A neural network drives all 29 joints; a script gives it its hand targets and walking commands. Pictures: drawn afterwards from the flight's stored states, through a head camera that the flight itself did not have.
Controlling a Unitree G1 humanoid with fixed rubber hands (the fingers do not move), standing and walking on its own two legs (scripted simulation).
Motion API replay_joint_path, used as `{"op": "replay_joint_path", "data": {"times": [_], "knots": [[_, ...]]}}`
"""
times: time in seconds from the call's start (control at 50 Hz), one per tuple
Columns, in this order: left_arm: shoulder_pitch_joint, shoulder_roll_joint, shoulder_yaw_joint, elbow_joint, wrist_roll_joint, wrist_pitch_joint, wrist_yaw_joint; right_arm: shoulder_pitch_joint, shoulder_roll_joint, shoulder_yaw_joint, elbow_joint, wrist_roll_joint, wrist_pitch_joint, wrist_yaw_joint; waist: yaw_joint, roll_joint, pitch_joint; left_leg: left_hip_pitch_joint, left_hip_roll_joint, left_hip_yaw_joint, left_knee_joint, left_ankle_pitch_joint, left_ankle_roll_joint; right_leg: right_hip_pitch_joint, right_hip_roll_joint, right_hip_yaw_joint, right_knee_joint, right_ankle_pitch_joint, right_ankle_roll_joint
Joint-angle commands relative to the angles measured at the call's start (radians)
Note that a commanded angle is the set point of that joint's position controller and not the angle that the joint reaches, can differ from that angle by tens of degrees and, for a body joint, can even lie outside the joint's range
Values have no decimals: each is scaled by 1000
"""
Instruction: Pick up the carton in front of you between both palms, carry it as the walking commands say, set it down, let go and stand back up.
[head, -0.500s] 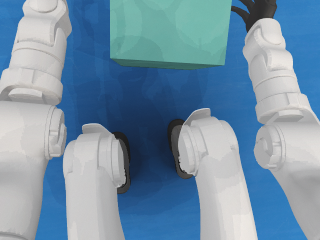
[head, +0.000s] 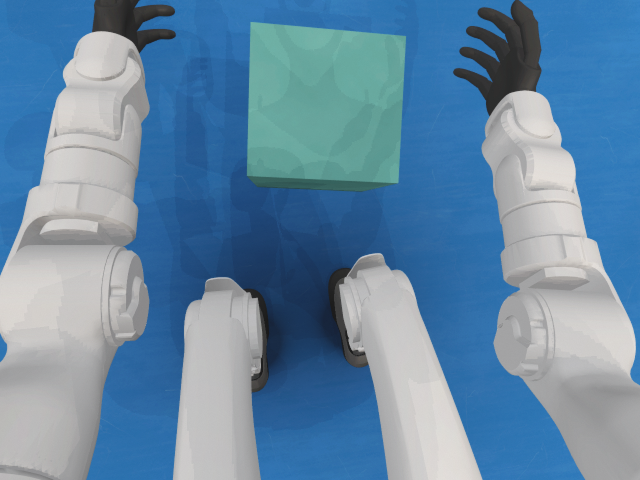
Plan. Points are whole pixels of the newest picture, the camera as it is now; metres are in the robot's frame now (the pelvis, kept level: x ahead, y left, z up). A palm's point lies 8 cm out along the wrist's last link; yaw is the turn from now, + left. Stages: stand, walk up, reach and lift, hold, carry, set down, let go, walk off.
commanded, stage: set down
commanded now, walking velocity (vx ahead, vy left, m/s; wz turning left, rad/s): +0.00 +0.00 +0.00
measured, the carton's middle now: (318, 125) +0.51 -0.07 -0.37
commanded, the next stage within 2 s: let go in 0.42 s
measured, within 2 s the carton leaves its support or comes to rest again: neither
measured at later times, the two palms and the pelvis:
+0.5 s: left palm out of the picture +0.55 +0.15 +0.04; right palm out of the picture +0.47 -0.25 +0.04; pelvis +0.03 +0.00 +0.14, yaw +1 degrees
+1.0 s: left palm out of the picture +0.40 +0.19 +0.15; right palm out of the picture +0.35 -0.25 +0.16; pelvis +0.10 -0.01 +0.25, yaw +1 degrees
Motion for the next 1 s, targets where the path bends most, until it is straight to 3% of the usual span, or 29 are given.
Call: {"op": "replay_joint_path", "data": {"times": [0.0, 0.38, 0.44, 0.52, 0.6, 0.68, 0.8, 0.98], "knots": [[-267, 92, 15, -154, 9, -3, -2, -165, -139, -21, -140, 0, -7, 12, -42, 137, -1144, 730, -26, 16, -213, 289, -19, 586, 19, -70, -210, 362, 46], [-125, 38, 69, -111, 72, -32, -51, -49, -86, -69, -100, -76, -39, 63, -33, 100, -1003, 949, -8, -29, -598, 382, -23, 829, 5, -40, -595, 448, 49], [-76, 20, 90, -100, 94, -41, -48, -19, -74, -68, -90, -97, -53, 75, -18, 94, -994, 994, -4, -34, -653, 402, -25, 873, 2, -38, -646, 457, 50], [68, -36, 117, -151, 137, -49, -18, 109, -78, -56, -112, -139, -71, 105, -6, 88, -1061, 1133, -6, -40, -725, 496, -35, 984, 4, -37, -708, 517, 41], [272, -116, 126, -273, 165, -56, 36, 280, -99, -18, -177, -182, -86, 152, 2, 70, -1060, 1257, -7, -43, -810, 574, -46, 1136, 5, -21, -779, 571, 22], [434, -154, 109, -410, 160, -79, 65, 424, -117, 37, -241, -191, -101, 189, 5, 28, -927, 1253, -3, -31, -908, 511, -47, 1312, -10, 8, -857, 573, 12], [671, -147, 69, -476, 126, -122, 45, 649, -100, 127, -267, -151, -125, 209, 27, -8, -715, 1257, 3, -9, -1013, 409, -35, 1527, -36, 51, -956, 583, 10], [1060, -134, 32, -446, 98, -190, 5, 1005, -72, 212, -320, -106, -176, 184, 56, -56, -545, 1388, 3, -18, -1135, 495, -19, 1809, -51, 105, -1058, 826, 30]]}}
